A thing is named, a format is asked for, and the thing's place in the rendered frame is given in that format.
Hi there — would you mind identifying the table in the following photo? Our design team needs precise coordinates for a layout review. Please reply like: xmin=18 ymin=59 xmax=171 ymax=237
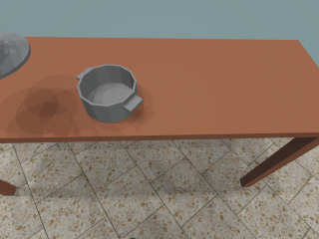
xmin=0 ymin=37 xmax=319 ymax=196

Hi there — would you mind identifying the lid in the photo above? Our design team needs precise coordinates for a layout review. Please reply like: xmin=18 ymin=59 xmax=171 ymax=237
xmin=0 ymin=30 xmax=31 ymax=80

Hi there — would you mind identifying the pot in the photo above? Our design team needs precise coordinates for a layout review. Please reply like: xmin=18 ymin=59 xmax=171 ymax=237
xmin=76 ymin=64 xmax=144 ymax=123

